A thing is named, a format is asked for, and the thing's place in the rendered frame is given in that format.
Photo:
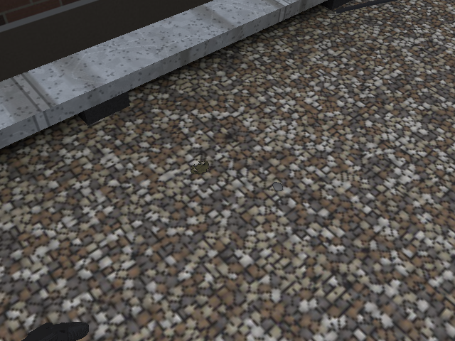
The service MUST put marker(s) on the left robot hand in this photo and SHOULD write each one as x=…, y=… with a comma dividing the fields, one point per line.
x=59, y=332

